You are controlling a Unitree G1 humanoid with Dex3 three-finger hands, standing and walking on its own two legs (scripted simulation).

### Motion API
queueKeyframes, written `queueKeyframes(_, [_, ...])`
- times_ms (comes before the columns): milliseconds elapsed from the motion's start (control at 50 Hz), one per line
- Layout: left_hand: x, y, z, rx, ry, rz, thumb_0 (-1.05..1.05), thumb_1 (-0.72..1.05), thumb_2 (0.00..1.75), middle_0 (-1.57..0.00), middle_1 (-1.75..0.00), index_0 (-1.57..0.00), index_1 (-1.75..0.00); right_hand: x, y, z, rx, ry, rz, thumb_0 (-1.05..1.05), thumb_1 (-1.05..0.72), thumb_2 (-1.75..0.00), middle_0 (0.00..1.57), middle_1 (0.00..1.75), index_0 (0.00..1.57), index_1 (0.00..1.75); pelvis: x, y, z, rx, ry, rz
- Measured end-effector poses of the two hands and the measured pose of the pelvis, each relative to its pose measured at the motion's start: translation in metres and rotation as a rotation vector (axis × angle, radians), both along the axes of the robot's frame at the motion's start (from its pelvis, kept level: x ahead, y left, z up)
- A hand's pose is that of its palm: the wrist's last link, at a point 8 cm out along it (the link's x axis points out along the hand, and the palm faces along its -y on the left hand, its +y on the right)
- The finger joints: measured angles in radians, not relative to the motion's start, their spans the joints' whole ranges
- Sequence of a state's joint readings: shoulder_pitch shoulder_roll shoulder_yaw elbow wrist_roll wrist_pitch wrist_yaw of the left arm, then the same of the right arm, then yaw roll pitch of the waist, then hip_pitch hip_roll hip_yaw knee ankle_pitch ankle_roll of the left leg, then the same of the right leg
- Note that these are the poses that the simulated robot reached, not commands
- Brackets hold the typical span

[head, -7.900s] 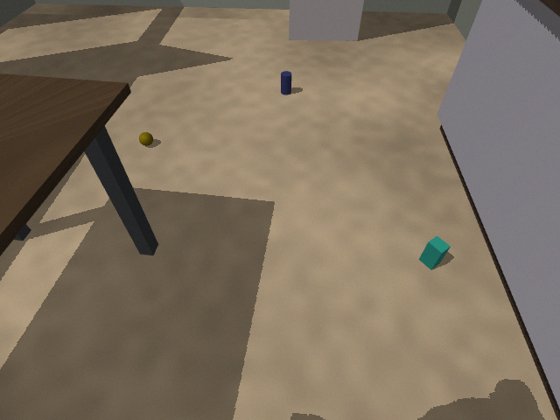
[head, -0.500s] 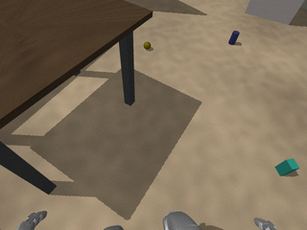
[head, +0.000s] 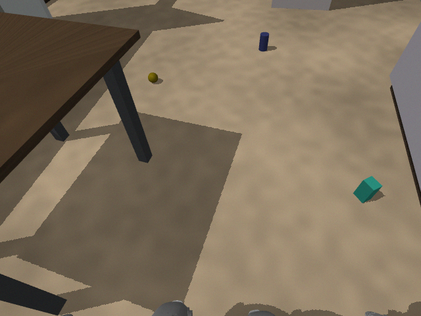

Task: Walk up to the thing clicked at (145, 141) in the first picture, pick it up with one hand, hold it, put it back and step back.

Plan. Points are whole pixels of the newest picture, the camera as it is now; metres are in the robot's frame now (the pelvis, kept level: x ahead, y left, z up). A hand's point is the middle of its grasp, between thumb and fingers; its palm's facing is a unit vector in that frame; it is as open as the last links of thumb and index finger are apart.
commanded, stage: walk up
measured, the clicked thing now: (153, 77) +1.80 +0.53 -0.71
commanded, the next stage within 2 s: stand in 1.00 s
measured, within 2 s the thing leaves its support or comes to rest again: neither
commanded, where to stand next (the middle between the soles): +0.08 +0.02 m, yaw -12 degrees
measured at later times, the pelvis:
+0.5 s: pelvis +0.00 +0.00 +0.01, yaw -9 degrees
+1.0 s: pelvis +0.01 +0.01 +0.03, yaw -13 degrees
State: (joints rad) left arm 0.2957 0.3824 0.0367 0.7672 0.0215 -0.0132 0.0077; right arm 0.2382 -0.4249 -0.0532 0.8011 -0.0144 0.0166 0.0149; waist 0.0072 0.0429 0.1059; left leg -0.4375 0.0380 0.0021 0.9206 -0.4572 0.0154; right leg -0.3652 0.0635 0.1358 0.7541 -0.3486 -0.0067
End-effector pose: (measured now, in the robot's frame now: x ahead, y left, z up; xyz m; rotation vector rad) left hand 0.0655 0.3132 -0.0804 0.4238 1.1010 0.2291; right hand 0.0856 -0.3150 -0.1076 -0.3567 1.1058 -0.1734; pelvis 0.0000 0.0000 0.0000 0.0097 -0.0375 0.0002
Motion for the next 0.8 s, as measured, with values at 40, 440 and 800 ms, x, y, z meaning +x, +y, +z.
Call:
queueKeyframes(40, [0.004, 0.007, -0.006, -0.005, 0.001, -0.014, 0.0, 0.9, 0.9, -0.21, -0.31, -0.21, -0.3, -0.005, 0.005, -0.001, -0.009, -0.005, -0.013, 0.01, -0.91, -0.9, 0.2, 0.3, 0.21, 0.3, -0.002, 0.007, -0.004, 0.0, 0.003, -0.014])
queueKeyframes(440, [0.036, -0.006, -0.008, -0.002, 0.044, -0.143, 0.0, 0.9, 0.9, -0.21, -0.3, -0.21, -0.3, -0.081, -0.014, 0.006, -0.023, 0.067, -0.199, 0.01, -0.9, -0.9, 0.21, 0.3, 0.21, 0.3, -0.005, -0.001, 0.004, -0.028, -0.009, -0.156])
queueKeyframes(800, [0.09, -0.032, -0.006, -0.072, 0.027, -0.198, 0.0, 0.9, 0.9, -0.21, -0.3, -0.21, -0.3, -0.067, 0.018, 0.006, 0.064, 0.042, -0.259, 0.01, -0.9, -0.9, 0.21, 0.3, 0.21, 0.3, 0.007, 0.009, 0.019, -0.002, -0.008, -0.21])
